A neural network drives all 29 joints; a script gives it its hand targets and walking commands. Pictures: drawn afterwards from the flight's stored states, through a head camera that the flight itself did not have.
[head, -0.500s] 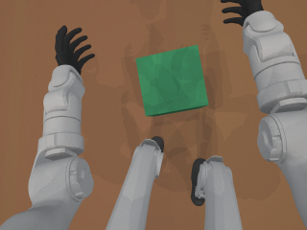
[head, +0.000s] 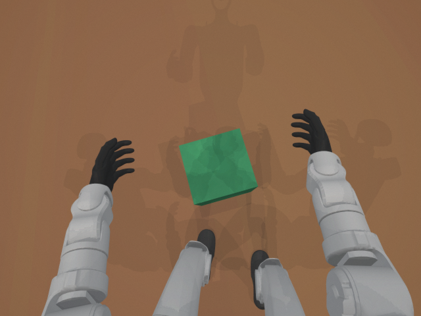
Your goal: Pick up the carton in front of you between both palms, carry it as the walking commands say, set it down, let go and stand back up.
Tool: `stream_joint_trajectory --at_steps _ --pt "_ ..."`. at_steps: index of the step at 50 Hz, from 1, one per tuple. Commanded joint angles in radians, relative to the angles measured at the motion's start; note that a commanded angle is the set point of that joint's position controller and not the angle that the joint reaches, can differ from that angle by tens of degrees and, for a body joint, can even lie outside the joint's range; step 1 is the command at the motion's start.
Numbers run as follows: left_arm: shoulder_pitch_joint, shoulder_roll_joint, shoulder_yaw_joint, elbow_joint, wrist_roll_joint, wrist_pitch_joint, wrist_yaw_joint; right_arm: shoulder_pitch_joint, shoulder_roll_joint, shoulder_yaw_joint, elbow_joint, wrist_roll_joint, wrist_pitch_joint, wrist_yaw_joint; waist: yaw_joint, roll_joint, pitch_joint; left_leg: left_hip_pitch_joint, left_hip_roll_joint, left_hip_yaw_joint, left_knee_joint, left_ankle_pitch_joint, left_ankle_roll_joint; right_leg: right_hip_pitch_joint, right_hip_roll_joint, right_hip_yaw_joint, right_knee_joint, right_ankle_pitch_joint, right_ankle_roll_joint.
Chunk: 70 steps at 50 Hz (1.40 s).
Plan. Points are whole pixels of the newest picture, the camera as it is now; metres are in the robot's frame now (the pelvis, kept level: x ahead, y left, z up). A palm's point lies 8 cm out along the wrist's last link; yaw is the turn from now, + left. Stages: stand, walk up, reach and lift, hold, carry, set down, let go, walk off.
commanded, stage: let go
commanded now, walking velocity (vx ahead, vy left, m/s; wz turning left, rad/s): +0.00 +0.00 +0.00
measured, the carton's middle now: (218, 171) +0.44 +0.08 -0.57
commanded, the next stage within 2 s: stand in 1.12 s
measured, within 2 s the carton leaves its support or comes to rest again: neither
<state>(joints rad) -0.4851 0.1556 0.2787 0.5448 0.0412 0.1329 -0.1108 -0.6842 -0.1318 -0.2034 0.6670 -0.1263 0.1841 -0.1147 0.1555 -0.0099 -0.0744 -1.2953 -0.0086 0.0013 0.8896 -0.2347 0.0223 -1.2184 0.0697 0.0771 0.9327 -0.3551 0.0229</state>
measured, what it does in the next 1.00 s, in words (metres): rises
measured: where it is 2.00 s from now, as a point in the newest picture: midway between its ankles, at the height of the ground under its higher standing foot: (232, 277)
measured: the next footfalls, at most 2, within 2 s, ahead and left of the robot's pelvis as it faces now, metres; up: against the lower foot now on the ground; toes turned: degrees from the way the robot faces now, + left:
none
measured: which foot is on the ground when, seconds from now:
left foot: down 0.00-1.00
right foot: down 0.00-1.00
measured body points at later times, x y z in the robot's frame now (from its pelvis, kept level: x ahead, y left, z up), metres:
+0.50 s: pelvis +0.06 +0.00 +0.07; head +0.15 -0.01 +0.51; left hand +0.22 +0.25 +0.00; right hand +0.32 -0.19 -0.03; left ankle +0.07 +0.10 -0.66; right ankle +0.02 -0.13 -0.66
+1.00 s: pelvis +0.07 -0.04 +0.08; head +0.07 -0.03 +0.53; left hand +0.22 +0.22 +0.01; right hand +0.25 -0.26 +0.00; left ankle +0.07 +0.10 -0.66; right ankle +0.02 -0.13 -0.66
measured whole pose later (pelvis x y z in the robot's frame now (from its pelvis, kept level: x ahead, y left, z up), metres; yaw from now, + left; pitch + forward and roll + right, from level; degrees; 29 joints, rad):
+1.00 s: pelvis +0.07 -0.04 +0.08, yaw +4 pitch -3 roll +1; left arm 0.22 0.24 0.05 0.41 0.03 0.18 -0.04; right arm 0.24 -0.21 -0.01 0.47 0.02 0.08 0.02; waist 0.00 -0.03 0.07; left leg -0.17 -0.02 -0.06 0.46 -0.23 -0.02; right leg -0.07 0.04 0.03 0.48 -0.35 -0.04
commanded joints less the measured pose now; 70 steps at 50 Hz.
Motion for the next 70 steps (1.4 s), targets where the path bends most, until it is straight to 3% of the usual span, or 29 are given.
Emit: stream_joint_trajectory --at_steps 1,5,8,12,19,27,33,41,42,44,49,56,57,59,63,70 --pt "0.09 0.141 -0.08 -0.106 -0.02 -0.052 -0.033 -0.031 -0.015 0.004 -0.222 -0.007 -0.063 -0.028 0.01 -0.069 -0.578 0.821 -0.007 -0.001 -0.121 0.22 -0.03 0.352 0.008 -0.062 -0.226 0.028 0.015" --pt "0.247 0.127 -0.139 -0.12 -0.034 -0.075 -0.029 0.162 -0.015 0.003 -0.181 -0.01 -0.093 -0.004 -0.002 -0.007 -0.46 0.984 0.004 -0.047 -0.191 0.198 -0.04 0.372 0.004 -0.074 -0.263 -0.008 0.005" --pt "0.367 0.121 -0.175 -0.149 -0.041 -0.089 -0.005 0.291 -0.027 0.022 -0.159 0.014 -0.124 0.021 0.001 0.061 -0.432 1.129 0.013 -0.087 -0.221 0.282 -0.055 0.371 0.009 -0.075 -0.276 0.014 -0.01" --pt "0.49 0.117 -0.222 -0.223 -0.061 -0.103 0.028 0.443 -0.072 0.026 -0.145 0.037 -0.157 0.048 -0.026 0.114 -0.374 1.28 0.023 -0.109 -0.255 0.429 -0.063 0.427 0.009 -0.073 -0.335 0.039 -0.029" --pt "0.633 0.122 -0.262 -0.28 -0.09 -0.109 0.046 0.638 -0.096 0.064 -0.174 0.051 -0.183 0.075 -0.082 0.049 -0.184 1.296 0.012 -0.089 -0.331 0.473 -0.067 0.659 -0.011 -0.057 -0.458 0.13 -0.036" --pt "0.688 0.159 -0.231 -0.233 -0.077 -0.1 0.04 0.775 -0.122 0.109 -0.265 0.077 -0.171 0.114 -0.116 -0.056 -0.08 1.278 -0.032 -0.033 -0.412 0.398 -0.049 0.925 -0.043 -0.042 -0.526 0.351 -0.002" --pt "0.721 0.176 -0.211 -0.195 -0.055 -0.08 0.042 0.869 -0.14 0.147 -0.306 0.126 -0.144 0.147 -0.124 -0.036 -0.013 1.28 -0.053 -0.008 -0.447 0.351 -0.037 1.018 -0.062 -0.019 -0.557 0.477 0.015" --pt "0.683 0.182 -0.195 -0.197 -0.03 -0.035 0.04 0.849 -0.144 0.167 -0.325 0.148 -0.1 0.172 -0.13 -0.022 0.109 1.301 -0.063 0.005 -0.456 0.219 -0.031 0.982 -0.092 -0.004 -0.603 0.369 0.015" --pt "0.669 0.212 -0.188 -0.238 -0.007 0.013 0.062 0.899 -0.134 0.165 -0.288 0.16 -0.127 0.15 -0.151 -0.023 0.065 1.255 -0.081 0.009 -0.442 0.179 -0.024 1.036 -0.095 0.001 -0.57 0.471 0.015" --pt "0.673 0.217 -0.186 -0.237 -0.009 0.028 0.073 0.897 -0.149 0.174 -0.286 0.16 -0.132 0.136 -0.144 -0.051 0.061 1.214 -0.083 0.005 -0.435 0.15 -0.02 1.064 -0.105 0.007 -0.547 0.517 0.024" --pt "0.663 0.196 -0.199 -0.231 -0.014 0.052 0.079 0.851 -0.168 0.162 -0.296 0.138 -0.122 0.126 -0.145 -0.064 0.105 1.207 -0.072 -0.002 -0.427 0.123 -0.019 1.035 -0.097 -0.007 -0.548 0.439 0.019" --pt "0.642 0.185 -0.215 -0.242 -0.017 0.083 0.087 0.867 -0.167 0.142 -0.262 0.128 -0.093 0.137 -0.156 -0.029 0.115 1.245 -0.059 -0.011 -0.437 0.124 -0.026 0.999 -0.075 -0.036 -0.554 0.308 -0.002" --pt "0.635 0.293 -0.186 -0.117 -0.002 0.004 0.122 0.875 -0.288 0.124 -0.136 0.076 -0.121 0.106 -0.14 -0.15 0.117 1.132 0.031 -0.068 -0.403 0.083 -0.029 0.932 -0.093 0.018 -0.556 0.053 -0.001" --pt "0.638 0.289 -0.193 -0.09 0.005 -0.059 0.13 0.888 -0.312 0.11 -0.112 0.06 -0.147 0.095 -0.161 -0.048 0.123 1.115 0.041 -0.092 -0.428 -0.084 -0.018 0.905 -0.103 0.048 -0.57 -0.119 -0.021" --pt "0.647 0.263 -0.197 -0.045 0.011 -0.111 0.117 0.83 -0.305 0.116 -0.082 0.068 -0.182 0.1 -0.154 0.062 0.102 1.026 0.074 -0.152 -0.495 -0.159 0.004 0.97 -0.097 0.044 -0.505 -0.021 -0.028" --pt "0.671 0.299 -0.199 0.04 -0.001 -0.137 0.124 0.829 -0.333 0.111 -0.013 0.082 -0.199 0.096 -0.152 0.048 0.016 1.107 0.097 -0.153 -0.46 0.179 0.01 1.053 -0.108 0.036 -0.488 0.187 -0.023"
